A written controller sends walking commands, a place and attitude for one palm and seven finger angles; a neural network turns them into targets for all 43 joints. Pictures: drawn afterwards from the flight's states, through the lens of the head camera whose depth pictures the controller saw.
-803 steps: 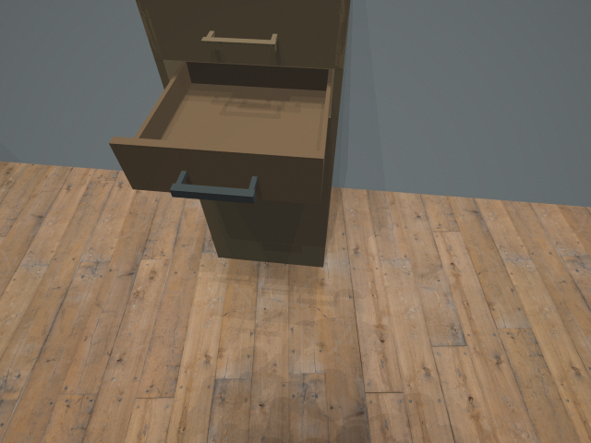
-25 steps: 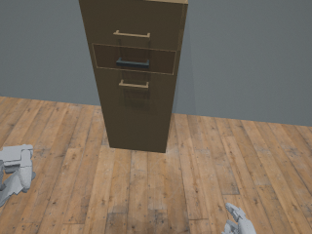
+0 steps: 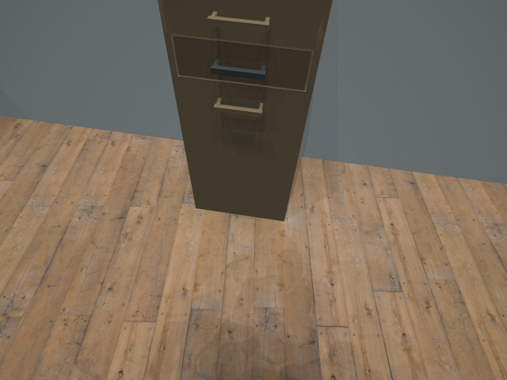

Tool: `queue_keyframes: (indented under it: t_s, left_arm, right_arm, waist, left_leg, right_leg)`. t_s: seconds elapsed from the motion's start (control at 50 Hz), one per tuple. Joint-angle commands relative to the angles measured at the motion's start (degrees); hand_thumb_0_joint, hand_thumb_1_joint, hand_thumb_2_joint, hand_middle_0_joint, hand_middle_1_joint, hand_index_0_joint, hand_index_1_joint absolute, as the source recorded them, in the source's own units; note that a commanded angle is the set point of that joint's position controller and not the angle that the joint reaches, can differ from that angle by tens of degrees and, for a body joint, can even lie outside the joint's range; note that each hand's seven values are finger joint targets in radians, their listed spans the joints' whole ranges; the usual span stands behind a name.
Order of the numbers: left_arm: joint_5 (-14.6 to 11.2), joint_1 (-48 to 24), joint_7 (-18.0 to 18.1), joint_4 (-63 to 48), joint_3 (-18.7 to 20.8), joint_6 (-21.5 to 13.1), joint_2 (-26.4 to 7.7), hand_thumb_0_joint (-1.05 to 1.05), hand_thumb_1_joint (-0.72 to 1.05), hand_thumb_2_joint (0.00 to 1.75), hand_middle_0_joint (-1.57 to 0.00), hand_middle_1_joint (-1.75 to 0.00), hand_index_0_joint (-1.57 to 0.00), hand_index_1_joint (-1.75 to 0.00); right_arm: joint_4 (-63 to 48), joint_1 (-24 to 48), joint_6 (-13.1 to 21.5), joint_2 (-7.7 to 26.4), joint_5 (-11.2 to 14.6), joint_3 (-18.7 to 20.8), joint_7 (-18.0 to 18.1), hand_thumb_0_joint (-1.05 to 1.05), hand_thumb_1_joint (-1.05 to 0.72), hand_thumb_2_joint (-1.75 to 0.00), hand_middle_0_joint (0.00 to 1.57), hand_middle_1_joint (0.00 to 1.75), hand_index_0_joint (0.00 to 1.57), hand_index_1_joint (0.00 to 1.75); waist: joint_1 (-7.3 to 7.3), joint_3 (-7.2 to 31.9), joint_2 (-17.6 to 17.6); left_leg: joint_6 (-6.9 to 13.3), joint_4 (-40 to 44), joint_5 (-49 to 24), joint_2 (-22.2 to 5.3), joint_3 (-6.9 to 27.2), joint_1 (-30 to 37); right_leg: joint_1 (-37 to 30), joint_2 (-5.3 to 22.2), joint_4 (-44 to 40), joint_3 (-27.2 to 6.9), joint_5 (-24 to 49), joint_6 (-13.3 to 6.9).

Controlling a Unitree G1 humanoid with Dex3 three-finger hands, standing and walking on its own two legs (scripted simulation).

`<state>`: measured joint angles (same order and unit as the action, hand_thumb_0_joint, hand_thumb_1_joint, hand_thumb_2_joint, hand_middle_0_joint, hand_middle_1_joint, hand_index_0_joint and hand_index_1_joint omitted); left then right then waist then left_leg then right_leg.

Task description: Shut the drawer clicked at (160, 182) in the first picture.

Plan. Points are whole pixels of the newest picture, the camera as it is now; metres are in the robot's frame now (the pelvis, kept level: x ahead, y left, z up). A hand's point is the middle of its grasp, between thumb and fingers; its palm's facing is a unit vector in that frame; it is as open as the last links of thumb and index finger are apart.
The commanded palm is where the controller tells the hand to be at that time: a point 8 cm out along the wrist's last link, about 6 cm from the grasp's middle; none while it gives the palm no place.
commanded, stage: let the arm hang, fingers relaxed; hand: left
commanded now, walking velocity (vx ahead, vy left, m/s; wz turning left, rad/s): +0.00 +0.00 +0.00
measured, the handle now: (239, 69) +0.88 +0.11 +0.01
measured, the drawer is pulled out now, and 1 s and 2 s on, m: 0.00 0.00 0.00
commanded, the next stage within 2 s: look to check the result in 0.62 s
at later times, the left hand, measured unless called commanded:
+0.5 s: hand out of the picture +0.00 +0.14 -0.18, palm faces +0.01 -0.99 -0.15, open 7.3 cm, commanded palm none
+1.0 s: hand out of the picture -0.01 +0.14 -0.18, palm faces +0.02 -0.98 -0.17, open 7.4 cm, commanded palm none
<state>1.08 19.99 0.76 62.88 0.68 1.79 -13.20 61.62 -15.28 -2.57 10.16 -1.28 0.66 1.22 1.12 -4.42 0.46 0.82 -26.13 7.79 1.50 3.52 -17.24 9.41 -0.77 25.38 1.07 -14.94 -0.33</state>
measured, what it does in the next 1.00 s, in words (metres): stands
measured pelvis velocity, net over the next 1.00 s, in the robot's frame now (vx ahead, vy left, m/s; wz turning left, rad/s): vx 0.02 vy -0.02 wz -0.02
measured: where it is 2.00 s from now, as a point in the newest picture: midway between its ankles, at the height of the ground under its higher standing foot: outside the picture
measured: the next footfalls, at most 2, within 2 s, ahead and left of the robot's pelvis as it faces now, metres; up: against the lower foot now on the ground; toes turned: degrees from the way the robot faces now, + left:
none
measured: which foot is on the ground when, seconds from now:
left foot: down 0.00-1.00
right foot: down 0.00-1.00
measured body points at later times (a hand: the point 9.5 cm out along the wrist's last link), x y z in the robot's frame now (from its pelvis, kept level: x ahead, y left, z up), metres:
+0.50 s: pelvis +0.00 -0.01 +0.00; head +0.01 -0.01 +0.45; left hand +0.00 +0.19 -0.16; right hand -0.02 -0.21 -0.17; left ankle +0.07 +0.11 -0.74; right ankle -0.01 -0.12 -0.74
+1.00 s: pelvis +0.02 -0.02 +0.00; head +0.04 -0.02 +0.45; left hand +0.00 +0.20 -0.16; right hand +0.00 -0.23 -0.16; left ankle +0.07 +0.11 -0.74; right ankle -0.01 -0.12 -0.74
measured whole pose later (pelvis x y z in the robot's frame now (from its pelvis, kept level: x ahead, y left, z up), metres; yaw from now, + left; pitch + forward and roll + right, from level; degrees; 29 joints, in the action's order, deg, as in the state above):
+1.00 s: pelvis +0.02 -0.02 +0.00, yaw -1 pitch -2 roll +0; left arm 0.6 17.7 2.0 66.2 0.5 -0.3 -7.1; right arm 65.8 -16.1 -0.7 7.0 -1.0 1.1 2.6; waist 0.0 -4.0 -0.4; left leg -0.5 -25.5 9.7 0.3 2.8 -13.9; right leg 6.5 -1.8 24.9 0.1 -16.5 -1.6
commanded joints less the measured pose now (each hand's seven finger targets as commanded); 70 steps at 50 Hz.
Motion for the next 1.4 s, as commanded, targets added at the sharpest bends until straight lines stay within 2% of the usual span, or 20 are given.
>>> queue_keyframes:
  t_s: [0.0,0.1,0.14,0.2,0.4,0.46,0.5,0.56,0.66,0.72,0.82,0.96,1.02,1.06,1.12,1.24,1.34,1.38]
  left_arm:
    - [-0.5,1.2,0.4,0.0,0.5,-1.6,-4.0,0.0,0.9,0.9,-0.4,-0.52,-0.4,-0.52]
    - [-0.5,2.8,0.9,2.1,0.3,-1.6,-2.6,0.0,0.9,0.9,-0.2,-0.3,-0.2,-0.3]
    - [-0.5,3.6,1.0,2.5,0.3,-1.7,-2.1,0.0,0.9,0.9,-0.2,-0.3,-0.2,-0.3]
    - [-0.5,3.7,1.2,2.8,0.4,-1.7,-1.1,0.0,0.9,0.9,-0.2,-0.3,-0.2,-0.3]
    - [-0.6,3.0,1.6,2.5,0.6,-2.1,0.9,0.0,0.9,0.9,-0.2,-0.3,-0.2,-0.3]
    - [-0.6,2.5,1.6,2.3,0.8,-2.2,1.3,0.0,0.9,0.9,-0.2,-0.3,-0.2,-0.3]
    - [-0.6,2.0,1.6,2.3,0.9,-2.2,1.4,0.0,0.9,0.9,-0.2,-0.3,-0.2,-0.3]
    - [-0.6,2.3,1.6,2.2,0.9,-2.3,1.5,0.0,0.9,0.9,-0.2,-0.3,-0.2,-0.3]
    - [-0.7,2.0,1.6,2.1,1.0,-2.4,1.4,0.0,0.9,0.9,-0.2,-0.3,-0.2,-0.3]
    - [-0.7,2.2,1.6,2.0,1.0,-2.5,1.0,0.0,0.9,0.9,-0.2,-0.3,-0.2,-0.3]
    - [-0.7,2.3,1.7,2.2,0.9,-2.6,0.9,0.0,0.9,0.9,-0.2,-0.3,-0.2,-0.3]
    - [-0.8,2.0,1.7,2.5,0.8,-2.5,0.8,0.0,0.9,0.9,-0.2,-0.3,-0.2,-0.3]
    - [-0.7,1.9,1.7,2.4,0.9,-2.6,0.5,0.0,0.9,0.9,-0.2,-0.3,-0.2,-0.3]
    - [-0.8,1.7,1.7,2.4,0.9,-2.6,0.7,0.0,0.9,0.9,-0.2,-0.3,-0.2,-0.3]
    - [-0.7,1.6,1.7,2.4,0.9,-2.6,0.5,0.0,0.9,0.9,-0.2,-0.3,-0.2,-0.3]
    - [-0.7,0.7,1.6,2.1,1.0,-2.7,-0.1,0.0,0.9,0.9,-0.2,-0.3,-0.2,-0.3]
    - [-0.7,0.4,1.6,1.9,1.1,-2.7,-0.4,0.0,0.9,0.9,-0.2,-0.3,-0.2,-0.3]
    - [-0.8,0.1,1.5,1.9,1.1,-2.7,-0.5,0.0,0.9,0.9,-0.2,-0.3,-0.2,-0.3]
  right_arm:
    - [-1.1,-2.1,1.8,7.2,0.4,1.7,0.8,0.0,-0.9,-0.9,0.2,0.3,0.2,0.3]
    - [1.0,-4.2,1.7,5.1,0.5,1.5,0.9,0.0,-0.9,-0.9,0.2,0.3,0.2,0.3]
    - [1.4,-4.7,1.7,4.3,0.4,1.5,0.9,0.0,-0.9,-0.9,0.2,0.3,0.2,0.3]
    - [2.1,-5.7,1.7,3.2,0.3,1.3,1.0,0.0,-0.9,-0.9,0.2,0.3,0.2,0.3]
    - [2.8,-6.3,2.2,0.7,0.3,1.0,1.2,0.0,-0.9,-0.9,0.2,0.3,0.2,0.3]
    - [2.7,-6.5,2.3,0.4,0.2,1.1,1.3,0.0,-0.9,-0.9,0.2,0.3,0.2,0.3]
    - [2.8,-6.4,2.3,0.4,0.2,1.1,1.3,0.0,-0.9,-0.9,0.2,0.3,0.2,0.3]
    - [2.6,-6.4,2.5,0.3,0.3,1.1,1.4,0.0,-0.9,-0.9,0.2,0.3,0.2,0.3]
    - [2.7,-6.2,2.5,0.5,0.3,1.1,1.5,0.0,-0.9,-0.9,0.2,0.3,0.2,0.3]
    - [2.7,-6.2,2.5,1.0,0.4,1.2,1.5,0.0,-0.9,-0.9,0.2,0.3,0.2,0.3]
    - [2.9,-5.6,2.5,1.4,0.5,1.1,1.6,0.0,-0.9,-0.9,0.2,0.3,0.2,0.3]
    - [3.2,-4.8,2.6,1.4,0.5,1.0,1.6,0.0,-0.9,-0.9,0.2,0.3,0.2,0.3]
    - [3.1,-4.5,2.7,2.1,0.5,1.2,1.6,0.0,-0.9,-0.9,0.2,0.3,0.2,0.3]
    - [3.2,-4.2,2.8,1.9,0.5,1.1,1.7,0.0,-0.9,-0.9,0.2,0.3,0.2,0.3]
    - [3.0,-3.7,2.7,2.4,0.5,1.1,1.7,0.0,-0.9,-0.9,0.2,0.3,0.2,0.3]
    - [3.0,-3.2,2.9,2.6,0.5,1.1,1.7,0.0,-0.9,-0.9,0.2,0.3,0.2,0.3]
    - [3.0,-2.8,3.0,2.9,0.4,1.2,1.7,0.0,-0.9,-0.9,0.2,0.3,0.2,0.3]
    - [3.2,-2.8,2.9,3.1,0.5,1.1,1.7,0.0,-0.9,-0.9,0.2,0.3,0.2,0.3]
  waist:
    - [-1.47,0.8,-1.6]
    - [-1.46,-1.3,0.2]
    - [-1.32,-0.9,0.9]
    - [-1.54,-1.8,-0.6]
    - [-1.44,-3.2,-0.7]
    - [-1.53,-2.3,-1.9]
    - [-1.53,-3.2,-2.2]
    - [-1.41,-2.4,-0.7]
    - [-1.47,-2.0,-0.9]
    - [-1.55,-0.9,0.1]
    - [-1.53,-0.7,-1.0]
    - [-1.48,-1.2,-0.4]
    - [-1.5,-0.2,-0.2]
    - [-1.51,-0.3,-1.4]
    - [-1.41,-1.4,-0.5]
    - [-1.46,-0.4,0.0]
    - [-1.46,0.1,-1.1]
    - [-1.4,-0.6,-0.7]
  left_leg:
    - [2.0,8.0,11.8,-5.7,7.1,3.5]
    - [1.9,7.6,10.5,-5.4,6.2,3.5]
    - [1.9,7.1,8.9,-5.1,5.5,4.0]
    - [1.9,7.4,9.4,-5.1,5.5,3.6]
    - [1.4,5.5,3.8,-4.7,3.7,3.5]
    - [1.3,5.2,3.0,-4.9,3.7,3.8]
    - [1.3,5.7,3.5,-5.2,3.9,3.1]
    - [1.3,4.7,1.3,-5.1,3.2,3.7]
    - [1.2,4.0,-0.5,-5.1,2.9,5.0]
    - [1.2,3.3,-2.3,-5.3,2.7,5.9]
    - [1.2,3.1,-3.6,-5.5,2.7,6.7]
    - [1.1,3.5,-4.1,-5.7,2.6,6.8]
    - [1.2,3.4,-4.9,-5.9,2.6,7.4]
    - [1.2,3.6,-5.0,-5.9,2.7,7.5]
    - [1.1,3.8,-4.1,-5.8,2.7,7.0]
    - [1.1,3.8,-5.7,-6.0,2.7,7.6]
    - [1.1,4.0,-6.1,-6.1,2.8,7.9]
    - [1.1,4.3,-5.6,-6.0,2.8,7.5]
  right_leg:
    - [5.1,4.4,-6.8,-4.9,-7.1,-2.7]
    - [6.6,4.6,-7.0,-5.0,-8.4,-2.7]
    - [6.7,4.7,-7.1,-5.1,-8.2,-2.8]
    - [7.4,4.5,-6.8,-5.4,-8.7,-2.8]
    - [7.3,4.9,-6.8,-5.6,-5.2,-2.8]
    - [6.5,4.8,-6.6,-5.8,-4.1,-2.8]
    - [6.4,4.6,-6.4,-5.6,-3.8,-2.8]
    - [5.5,4.9,-6.9,-5.8,-2.3,-2.8]
    - [5.5,5.0,-7.0,-5.7,-1.4,-2.7]
    - [4.7,5.0,-7.0,-5.7,0.1,-2.7]
    - [4.3,5.1,-7.0,-5.7,1.6,-2.7]
    - [3.5,5.3,-7.1,-5.4,2.9,-2.5]
    - [2.9,5.2,-7.0,-5.4,3.8,-2.5]
    - [2.7,5.2,-6.9,-5.3,4.1,-2.4]
    - [3.2,5.1,-7.3,-5.5,3.2,-2.4]
    - [2.0,5.4,-7.1,-5.1,5.3,-2.3]
    - [1.4,5.5,-7.1,-5.1,5.8,-2.3]
    - [1.5,5.5,-7.3,-5.0,5.1,-2.2]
